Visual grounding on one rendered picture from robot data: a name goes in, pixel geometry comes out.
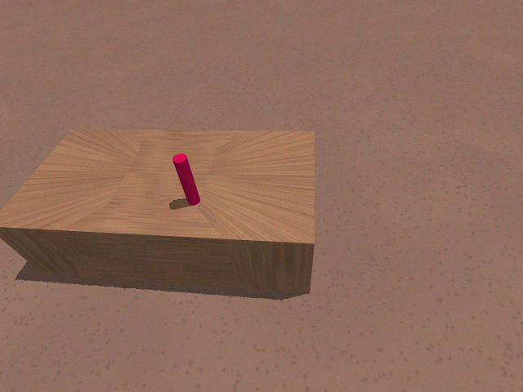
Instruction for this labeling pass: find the can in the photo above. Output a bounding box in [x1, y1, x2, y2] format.
[172, 154, 200, 206]

